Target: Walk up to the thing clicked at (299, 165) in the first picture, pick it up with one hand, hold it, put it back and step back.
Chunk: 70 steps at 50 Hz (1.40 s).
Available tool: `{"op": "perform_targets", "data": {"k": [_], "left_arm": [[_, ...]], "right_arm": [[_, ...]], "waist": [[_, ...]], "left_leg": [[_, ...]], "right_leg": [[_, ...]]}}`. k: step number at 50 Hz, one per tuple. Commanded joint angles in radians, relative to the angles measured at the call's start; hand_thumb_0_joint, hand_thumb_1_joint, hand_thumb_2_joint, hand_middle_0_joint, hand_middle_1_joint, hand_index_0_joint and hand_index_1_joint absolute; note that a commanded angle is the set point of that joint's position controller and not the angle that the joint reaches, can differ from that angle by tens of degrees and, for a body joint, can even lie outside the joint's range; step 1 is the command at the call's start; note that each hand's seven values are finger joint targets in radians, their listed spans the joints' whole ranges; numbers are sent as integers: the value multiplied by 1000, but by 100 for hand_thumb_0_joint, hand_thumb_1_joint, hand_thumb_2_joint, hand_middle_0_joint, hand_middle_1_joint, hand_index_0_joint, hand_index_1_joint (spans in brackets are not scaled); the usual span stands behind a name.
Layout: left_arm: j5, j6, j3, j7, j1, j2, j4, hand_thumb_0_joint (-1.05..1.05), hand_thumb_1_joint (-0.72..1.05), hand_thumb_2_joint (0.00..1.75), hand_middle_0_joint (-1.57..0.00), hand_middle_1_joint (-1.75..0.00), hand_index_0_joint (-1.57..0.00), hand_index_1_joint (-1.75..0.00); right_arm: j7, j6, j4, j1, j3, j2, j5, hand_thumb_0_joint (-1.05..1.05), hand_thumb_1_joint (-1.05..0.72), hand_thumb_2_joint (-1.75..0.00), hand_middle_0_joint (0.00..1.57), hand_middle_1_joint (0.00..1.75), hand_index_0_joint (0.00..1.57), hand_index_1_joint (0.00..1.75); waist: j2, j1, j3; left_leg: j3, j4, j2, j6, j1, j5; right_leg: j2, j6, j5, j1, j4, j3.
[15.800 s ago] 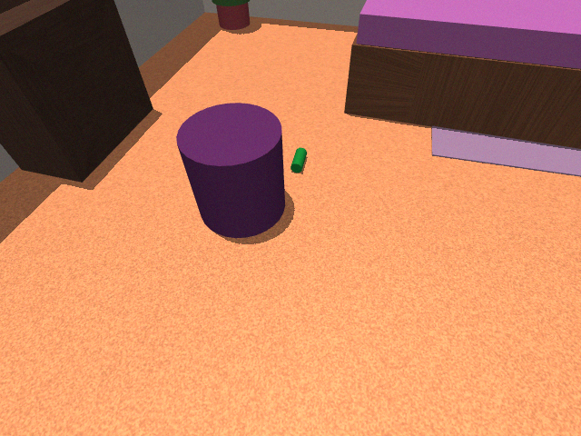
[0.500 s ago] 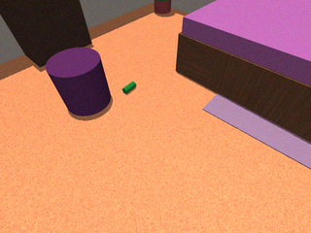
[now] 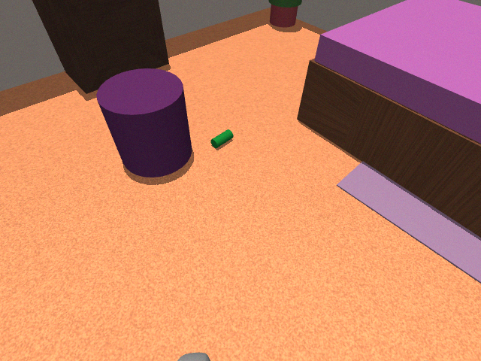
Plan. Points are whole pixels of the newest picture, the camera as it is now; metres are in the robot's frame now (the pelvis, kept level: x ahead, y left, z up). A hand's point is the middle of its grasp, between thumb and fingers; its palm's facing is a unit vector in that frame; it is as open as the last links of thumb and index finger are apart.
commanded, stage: walk up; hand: left
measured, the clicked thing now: (222, 138) +1.44 +0.14 -0.73
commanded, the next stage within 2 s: none
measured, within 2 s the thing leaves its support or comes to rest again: neither
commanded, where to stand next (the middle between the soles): +0.99 -0.07 m, yaw -2 degrees
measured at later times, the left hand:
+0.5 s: hand (146, 257) +0.33 +0.23 -0.12, palm faces -0.06 -0.91 -0.40, open 7.3 cm
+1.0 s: hand (157, 207) +0.49 +0.25 -0.15, palm faces -0.07 -0.94 -0.34, open 7.4 cm
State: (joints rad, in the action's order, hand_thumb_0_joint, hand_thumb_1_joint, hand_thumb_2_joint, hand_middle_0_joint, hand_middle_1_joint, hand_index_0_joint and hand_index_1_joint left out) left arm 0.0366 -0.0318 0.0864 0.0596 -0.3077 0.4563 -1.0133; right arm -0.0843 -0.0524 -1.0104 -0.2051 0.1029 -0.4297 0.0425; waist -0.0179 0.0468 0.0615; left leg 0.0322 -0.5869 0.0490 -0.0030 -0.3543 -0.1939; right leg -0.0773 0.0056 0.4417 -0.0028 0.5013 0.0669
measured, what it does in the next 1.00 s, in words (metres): walks ahead: right foot, then left foot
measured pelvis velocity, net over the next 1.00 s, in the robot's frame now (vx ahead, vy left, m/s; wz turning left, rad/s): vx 0.45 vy -0.03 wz -0.04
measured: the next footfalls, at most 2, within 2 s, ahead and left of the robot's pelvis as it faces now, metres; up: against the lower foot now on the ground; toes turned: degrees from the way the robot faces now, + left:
right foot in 0.42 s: +0.33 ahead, -0.17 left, +0.00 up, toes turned -8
left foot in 0.84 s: +0.55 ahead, +0.09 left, +0.00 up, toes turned +4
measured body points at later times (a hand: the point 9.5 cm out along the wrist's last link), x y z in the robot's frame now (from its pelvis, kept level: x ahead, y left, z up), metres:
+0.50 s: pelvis +0.22 -0.04 -0.01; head +0.23 -0.07 +0.44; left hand +0.33 +0.28 -0.09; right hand +0.23 -0.36 -0.14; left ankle +0.10 +0.11 -0.68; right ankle +0.29 -0.16 -0.73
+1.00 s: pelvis +0.45 -0.03 +0.00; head +0.47 -0.01 +0.45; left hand +0.49 +0.30 -0.12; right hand +0.53 -0.35 -0.09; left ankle +0.51 +0.09 -0.73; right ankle +0.39 -0.16 -0.65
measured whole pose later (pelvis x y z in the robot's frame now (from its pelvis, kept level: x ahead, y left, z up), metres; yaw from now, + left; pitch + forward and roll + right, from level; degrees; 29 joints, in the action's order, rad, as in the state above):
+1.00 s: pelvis +0.45 -0.03 +0.00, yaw -2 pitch -3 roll +0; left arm -0.01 -0.04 0.04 0.04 -0.33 0.44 -0.90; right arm -0.06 -0.09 -0.83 -0.25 0.06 -0.38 0.01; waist -0.06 0.01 0.09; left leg 0.09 -0.57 0.04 -0.02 -0.30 -0.22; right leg -0.03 -0.04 0.41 -0.37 1.11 -0.03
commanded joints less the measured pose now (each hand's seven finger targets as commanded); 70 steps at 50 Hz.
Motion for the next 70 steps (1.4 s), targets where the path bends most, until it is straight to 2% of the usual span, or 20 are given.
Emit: {"op": "perform_targets", "data": {"k": [1,4,8,18,21,22,23,24,29,38,42,44,46,50,58,62,63,64,65,70], "left_arm": [[-20,-27,18,-13,115,137,169,0,90,90,-20,-30,-20,-30],[-40,-27,18,-13,31,204,109,0,90,90,-20,-30,-20,-30],[-24,-15,22,17,-11,193,91,0,90,90,-20,-30,-20,-30],[-16,-35,29,38,152,145,173,0,90,90,-20,-30,-20,-30],[-16,-52,58,14,-29,184,123,0,90,90,-20,-30,-20,-30],[-10,-60,87,-2,-150,262,110,0,90,90,-20,-30,-20,-30],[-25,-63,97,-8,-176,349,122,0,90,90,-20,-30,-20,-30],[-38,-60,90,-10,-116,338,147,0,90,90,-20,-30,-20,-30],[-37,-70,47,-21,34,209,201,0,90,90,-20,-30,-20,-30],[-28,-70,48,-9,-12,229,237,0,90,90,-20,-30,-20,-30],[-27,-60,22,-18,0,193,256,0,90,90,-20,-30,-20,-30],[-52,-50,11,-29,-61,135,260,0,90,90,-20,-30,-20,-30],[-42,-45,13,-41,-35,217,223,0,90,90,-20,-30,-20,-30],[-42,-37,10,-17,-106,175,169,0,90,90,-20,-30,-20,-30],[-24,-41,23,17,32,145,206,0,90,90,-20,-30,-20,-30],[-20,-63,52,-1,-124,182,146,0,90,90,-20,-30,-20,-30],[-13,-74,76,-16,-208,246,134,0,90,90,-20,-30,-20,-30],[-20,-82,89,-26,-216,342,166,0,90,90,-20,-30,-20,-30],[-32,-77,79,-25,-160,345,182,0,90,90,-20,-30,-20,-30],[-39,-79,44,-32,-14,223,221,0,90,90,-20,-30,-20,-30]], "right_arm": [[42,-35,58,-250,98,-374,-5,0,-90,-90,20,30,20,30],[47,-40,147,-31,57,-276,-29,0,-90,-90,20,30,20,30],[45,-57,168,-28,40,-233,-28,0,-90,-90,20,30,20,30],[44,-50,193,-79,44,-251,-30,0,-90,-90,20,30,20,30],[48,-40,209,-103,22,-197,-28,0,-90,-90,20,30,20,30],[50,-41,227,-143,-1,-134,-33,0,-90,-90,20,30,20,30],[54,-39,246,-142,-4,-142,-50,0,-90,-90,20,30,20,30],[62,-30,223,-85,13,-211,-36,0,-90,-90,20,30,20,30],[32,-20,158,-160,12,-179,-38,0,-90,-90,20,30,20,30],[4,-33,220,24,18,-136,-22,0,-90,-90,20,30,20,30],[21,-46,159,-185,46,-207,-13,0,-90,-90,20,30,20,30],[42,-56,178,-310,83,-347,-11,0,-90,-90,20,30,20,30],[50,-50,207,-194,69,-299,-49,0,-90,-90,20,30,20,30],[54,-55,237,-87,30,-229,-43,0,-90,-90,20,30,20,30],[44,-54,260,-82,33,-254,-38,0,-90,-90,20,30,20,30],[47,-38,274,-79,9,-197,-42,0,-90,-90,20,30,20,30],[47,-39,278,-128,-14,-130,-44,0,-90,-90,20,30,20,30],[47,-34,294,-143,-25,-111,-48,0,-90,-90,20,30,20,30],[61,-20,269,-91,4,-209,-35,0,-90,-90,20,30,20,30],[39,-11,180,-172,5,-187,-43,0,-90,-90,20,30,20,30]], "waist": [[277,-185,-133],[107,-51,17],[140,-34,52],[126,-66,10],[-35,36,-108],[-234,86,-171],[-330,84,-170],[-180,78,-105],[-148,-28,-5],[-109,14,-1],[70,-114,-99],[308,-157,-168],[104,-104,-96],[165,-39,-27],[176,-60,1],[-7,39,-104],[-221,74,-148],[-327,63,-125],[-182,53,-71],[-157,-33,-3]], "left_leg": [[-764,455,344,-206,475,-642],[-471,407,300,-210,276,-485],[-220,461,221,-185,142,-305],[-66,311,189,-175,221,5],[33,-106,104,-120,137,260],[80,-402,24,-69,-54,96],[51,-577,-106,-40,-297,-302],[-80,-672,-24,-38,-296,-326],[-77,-470,40,-22,-177,-106],[44,-2,25,-5,-31,68],[52,63,-25,-63,331,-42],[-696,338,365,-217,544,-296],[-520,311,349,-245,400,-177],[-180,310,237,-208,190,56],[-79,300,194,-204,135,-71],[-7,-61,132,-132,22,48],[67,-348,42,-89,-93,-40],[47,-543,-88,-38,-318,-325],[-66,-621,-22,-36,-319,-347],[-83,-434,40,-19,-198,-135]], "right_leg": [[138,-73,149,-666,653,-179],[6,-59,-50,-634,641,-230],[-19,-2,-159,-513,445,-148],[-1,-29,-281,-361,78,-3],[60,-64,-235,-17,-6,31],[-90,-113,-57,151,-81,-201],[-338,-236,20,232,-264,-687],[-378,-292,14,104,-257,-711],[-182,-222,-176,-162,-265,-246],[-160,-202,-249,-191,-205,-97],[-94,-147,-417,-311,171,-27],[145,-62,81,-675,646,-45],[37,-68,10,-657,740,-188],[-24,-31,-78,-512,522,-116],[-17,-22,-254,-414,153,-19],[50,-51,-271,-41,24,13],[-78,-82,-81,70,-94,-180],[-346,-189,46,114,-284,-686],[-394,-277,74,5,-269,-753],[-195,-219,-211,-177,-243,-258]]}}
